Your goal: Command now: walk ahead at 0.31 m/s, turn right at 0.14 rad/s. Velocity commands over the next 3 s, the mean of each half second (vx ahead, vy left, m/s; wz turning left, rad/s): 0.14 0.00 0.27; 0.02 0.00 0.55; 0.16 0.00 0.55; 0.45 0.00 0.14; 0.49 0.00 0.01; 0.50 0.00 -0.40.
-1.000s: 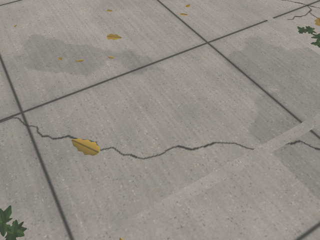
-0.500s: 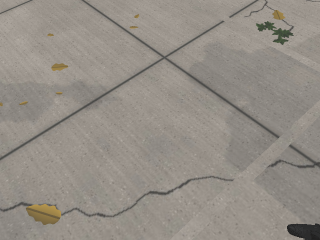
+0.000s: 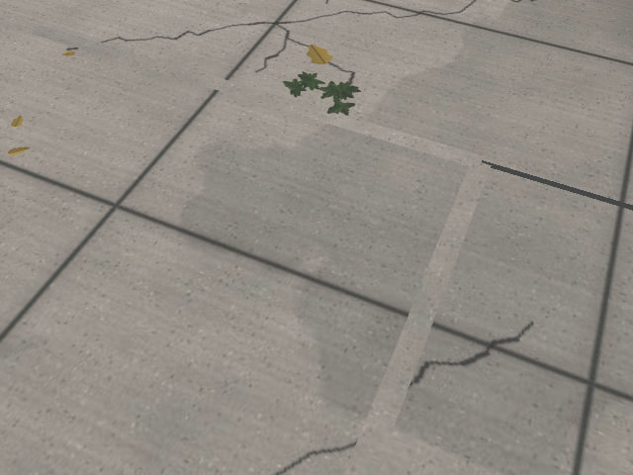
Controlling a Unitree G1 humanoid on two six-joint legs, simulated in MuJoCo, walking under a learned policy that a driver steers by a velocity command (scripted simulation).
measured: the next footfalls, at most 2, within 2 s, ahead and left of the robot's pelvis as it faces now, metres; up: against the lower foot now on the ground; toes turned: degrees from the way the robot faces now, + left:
right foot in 0.12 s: +0.23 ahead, -0.14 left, +0.00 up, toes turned +1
left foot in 0.52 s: +0.16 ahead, +0.11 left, +0.00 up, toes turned +18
